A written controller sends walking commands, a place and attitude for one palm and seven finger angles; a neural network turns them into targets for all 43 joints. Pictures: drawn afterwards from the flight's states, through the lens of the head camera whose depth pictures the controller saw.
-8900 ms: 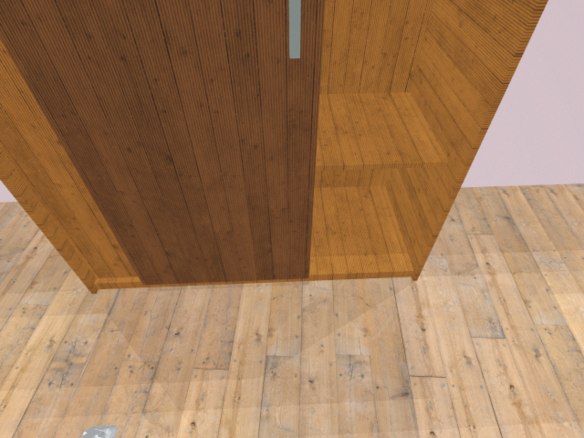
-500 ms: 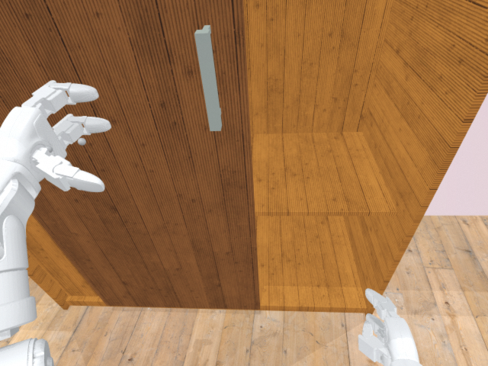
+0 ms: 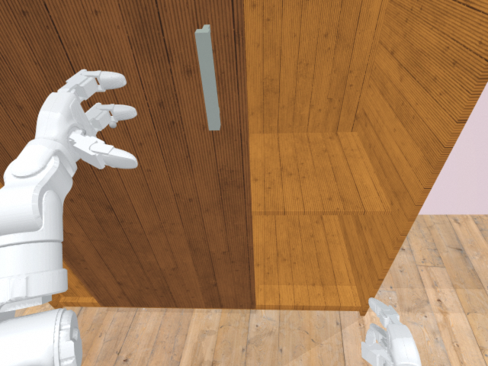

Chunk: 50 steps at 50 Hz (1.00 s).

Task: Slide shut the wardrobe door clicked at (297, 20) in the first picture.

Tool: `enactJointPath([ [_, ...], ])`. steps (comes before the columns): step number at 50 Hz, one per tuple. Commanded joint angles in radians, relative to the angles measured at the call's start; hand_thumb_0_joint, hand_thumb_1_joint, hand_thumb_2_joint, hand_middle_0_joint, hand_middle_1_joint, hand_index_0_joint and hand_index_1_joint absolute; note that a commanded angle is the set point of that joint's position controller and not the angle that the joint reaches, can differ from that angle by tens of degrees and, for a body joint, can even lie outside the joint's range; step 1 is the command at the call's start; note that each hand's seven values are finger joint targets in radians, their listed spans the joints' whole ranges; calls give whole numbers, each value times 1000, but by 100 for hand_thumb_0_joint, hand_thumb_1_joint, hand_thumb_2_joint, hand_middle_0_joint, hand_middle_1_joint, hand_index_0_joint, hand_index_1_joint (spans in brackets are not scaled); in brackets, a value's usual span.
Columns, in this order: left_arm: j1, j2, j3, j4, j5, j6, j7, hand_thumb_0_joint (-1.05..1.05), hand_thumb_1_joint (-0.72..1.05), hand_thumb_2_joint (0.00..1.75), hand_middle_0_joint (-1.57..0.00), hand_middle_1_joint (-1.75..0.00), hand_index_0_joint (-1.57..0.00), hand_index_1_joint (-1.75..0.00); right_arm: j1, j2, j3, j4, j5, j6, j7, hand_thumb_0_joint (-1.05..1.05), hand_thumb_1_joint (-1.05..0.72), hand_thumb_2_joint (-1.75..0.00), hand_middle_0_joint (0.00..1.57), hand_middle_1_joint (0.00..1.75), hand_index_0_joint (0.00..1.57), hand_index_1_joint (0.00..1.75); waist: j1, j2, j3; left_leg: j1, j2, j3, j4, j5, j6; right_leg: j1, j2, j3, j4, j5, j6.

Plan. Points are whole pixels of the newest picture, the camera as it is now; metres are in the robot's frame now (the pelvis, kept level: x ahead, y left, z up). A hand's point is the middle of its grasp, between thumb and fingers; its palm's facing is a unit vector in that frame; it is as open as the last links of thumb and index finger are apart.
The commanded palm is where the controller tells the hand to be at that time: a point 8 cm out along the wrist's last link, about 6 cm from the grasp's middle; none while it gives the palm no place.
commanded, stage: move the hooked fingers beside the handle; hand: left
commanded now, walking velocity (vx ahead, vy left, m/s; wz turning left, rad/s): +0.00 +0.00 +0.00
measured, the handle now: (210, 79) +0.52 +0.11 +0.26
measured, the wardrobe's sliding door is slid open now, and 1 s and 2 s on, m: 0.43 0.43 0.43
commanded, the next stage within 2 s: feel for the door with the fingertips in 1.56 s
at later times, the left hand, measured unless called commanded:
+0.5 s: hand (152, 106) +0.40 +0.18 +0.27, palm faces +0.07 -1.00 -0.02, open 14.0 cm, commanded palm +0.38 +0.23 +0.26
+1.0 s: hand (169, 96) +0.45 +0.16 +0.27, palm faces +0.07 -1.00 +0.00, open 14.0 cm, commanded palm +0.42 +0.22 +0.26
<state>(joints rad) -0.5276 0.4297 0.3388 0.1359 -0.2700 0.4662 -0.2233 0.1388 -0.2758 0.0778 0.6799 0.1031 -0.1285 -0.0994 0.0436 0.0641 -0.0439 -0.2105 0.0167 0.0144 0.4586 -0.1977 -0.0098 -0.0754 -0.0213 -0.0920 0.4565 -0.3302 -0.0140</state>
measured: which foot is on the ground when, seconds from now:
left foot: down 0.00-1.00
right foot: down 0.00-1.00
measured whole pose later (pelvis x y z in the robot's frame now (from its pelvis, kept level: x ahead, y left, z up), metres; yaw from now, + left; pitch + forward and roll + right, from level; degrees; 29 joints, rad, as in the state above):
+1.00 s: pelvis +0.01 +0.00 +0.00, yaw -3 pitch +0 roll +0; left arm -0.81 0.38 0.31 0.55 -0.17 0.33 -0.08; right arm 0.27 -0.27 0.03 0.71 0.08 -0.08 -0.07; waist -0.03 0.05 -0.05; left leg -0.22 0.03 0.06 0.42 -0.20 0.00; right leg -0.11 -0.01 -0.04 0.41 -0.30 -0.01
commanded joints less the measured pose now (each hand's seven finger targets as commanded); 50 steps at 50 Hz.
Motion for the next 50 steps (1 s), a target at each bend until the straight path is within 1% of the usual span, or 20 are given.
enactJointPath([
  [1, -452, 230, 56, -149, -1, -72, 42, 0, -50, 30, -30, -120, -30, -120, -165, -99, -40, -164, -7, -47, -3, 0, -90, -90, 20, 30, 20, 30, -13, -16, -198, 213, -26, -38, -23, 198, 47, -121, 14, 35, -80, 341, -3],
  [2, -493, 199, 24, -158, -1, -77, 47, 0, -50, 30, -30, -120, -30, -120, -166, -97, -42, -164, -6, -47, -1, 0, -90, -90, 20, 30, 20, 30, -22, -33, -201, 220, -24, -38, -26, 187, 47, -128, 15, 34, -82, 330, -1],
  [5, -470, 253, 76, -135, 10, -86, 71, 0, -50, 30, -30, -120, -30, -120, -155, -103, -44, -160, -14, -38, 2, 0, -90, -90, 20, 30, 20, 30, -3, -45, -227, 214, -22, -37, -30, 203, 47, -96, 16, 36, -79, 336, -6],
  [6, -492, 217, 49, -141, 12, -88, 74, 0, -50, 30, -30, -120, -30, -120, -156, -98, -44, -167, -12, -37, 3, 0, -90, -90, 20, 30, 20, 30, -11, -25, -231, 221, -23, -34, -30, 210, 48, -102, 16, 39, -77, 347, -5],
  [12, -598, 172, -2, -89, 30, -95, 104, 0, -50, 30, -30, -120, -30, -120, -137, -97, -50, -152, -13, -33, 3, 0, -90, -90, 20, 30, 20, 30, -30, -27, -211, 233, -17, -32, -40, 179, 49, -128, 20, 43, -94, 308, -4],
  [14, -612, 169, -1, -61, 32, -95, 114, 0, -50, 30, -30, -120, -30, -120, -128, -99, -50, -146, -15, -30, 2, 0, -90, -90, 20, 30, 20, 30, -31, -57, -220, 230, -19, -31, -40, 186, 51, -119, 21, 43, -95, 321, -2],
  [15, -594, 207, 32, -39, 35, -102, 122, 0, -50, 30, -30, -120, -30, -120, -118, -104, -53, -139, -20, -25, 4, 0, -90, -90, 20, 30, 20, 30, -21, -73, -224, 213, -18, -29, -42, 188, 51, -95, 19, 43, -97, 320, -4],
  [17, -603, 200, 26, -48, 44, -109, 126, 0, -50, 30, -30, -120, -30, -120, -122, -100, -54, -147, -18, -22, 6, 0, -90, -90, 20, 30, 20, 30, -19, -48, -244, 226, -19, -20, -41, 214, 51, -85, 19, 48, -90, 357, -4],
  [19, -642, 173, -4, -26, 48, -110, 128, 0, -50, 30, -30, -120, -30, -120, -115, -97, -55, -142, -15, -21, 7, 0, -90, -90, 20, 30, 20, 30, -34, -32, -230, 232, -17, -18, -39, 210, 50, -102, 21, 48, -94, 353, -3],
  [21, -655, 169, -5, 33, 44, -115, 132, 0, -50, 30, -30, -120, -30, -120, -99, -103, -60, -130, -15, -20, 7, 0, -90, -90, 20, 30, 20, 30, -41, -74, -196, 214, -15, -21, -44, 181, 53, -118, 25, 47, -108, 325, 0],
  [27, -736, 202, 9, 89, 64, -151, 144, 0, -50, 30, -30, -120, -30, -120, -66, -107, -68, -122, -20, -23, 7, 0, -90, -90, 20, 30, 20, 30, -44, -53, -243, 220, -19, -12, -39, 206, 57, -98, 23, 58, -102, 357, -1],
  [29, -791, 145, -43, 96, 67, -164, 142, 0, -50, 30, -30, -120, -30, -120, -55, -102, -71, -120, -19, -26, 8, 0, -90, -90, 20, 30, 20, 30, -61, -36, -253, 234, -20, -9, -33, 210, 56, -113, 25, 57, -99, 364, 1],
  [31, -763, 187, 4, 145, 69, -174, 147, 0, -50, 30, -30, -120, -30, -120, -40, -110, -76, -115, -21, -25, 11, 0, -90, -90, 20, 30, 20, 30, -50, -58, -256, 223, -19, -12, -32, 219, 57, -99, 27, 57, -100, 375, -2],
  [37, -852, 165, -24, 232, 83, -195, 157, 0, -50, 30, -30, -120, -30, -120, 0, -113, -83, -99, -24, -22, 14, 0, -90, -90, 20, 30, 20, 30, -69, -62, -247, 208, -17, -4, -27, 222, 60, -119, 27, 60, -100, 390, 1],
  [38, -848, 182, -5, 251, 83, -198, 160, 0, -50, 30, -30, -120, -30, -120, 7, -115, -86, -97, -25, -22, 13, 0, -90, -90, 20, 30, 20, 30, -65, -85, -264, 201, -17, -4, -25, 230, 60, -106, 28, 60, -95, 404, 2],
  [40, -819, 215, 22, 227, 94, -218, 163, 0, -50, 30, -30, -120, -30, -120, 12, -116, -88, -105, -30, -16, 17, 0, -90, -90, 20, 30, 20, 30, -47, -47, -301, 209, -19, 1, -22, 265, 58, -65, 24, 59, -86, 434, -3],
  [44, -803, 185, 9, 195, 94, -224, 157, 0, -50, 30, -30, -120, -30, -120, 14, -113, -93, -123, -27, -14, 22, 0, -90, -90, 20, 30, 20, 30, -52, -72, -313, 225, -16, 6, -20, 300, 62, -62, 29, 56, -76, 485, 1],
  [45, -743, 217, 43, 212, 94, -221, 159, 0, -50, 30, -30, -120, -30, -120, 16, -117, -93, -124, -29, -9, 24, 0, -90, -90, 20, 30, 20, 30, -35, -83, -304, 205, -15, 3, -22, 299, 60, -41, 28, 51, -78, 476, -3],
  [48, -771, 178, 3, 194, 91, -203, 149, 0, -50, 30, -30, -120, -30, -120, 11, -114, -92, -129, -22, -5, 21, 0, -90, -90, 20, 30, 20, 30, -56, -68, -268, 207, -14, 11, -23, 277, 63, -83, 32, 55, -86, 460, 4],
  [50, -756, 212, 27, 191, 92, -198, 154, 0, -50, 30, -30, -120, -30, -120, 12, -119, -91, -125, -25, 1, 19, 0, -90, -90, 20, 30, 20, 30, -48, -63, -256, 199, -13, 10, -26, 262, 62, -78, 30, 53, -93, 431, 0],
])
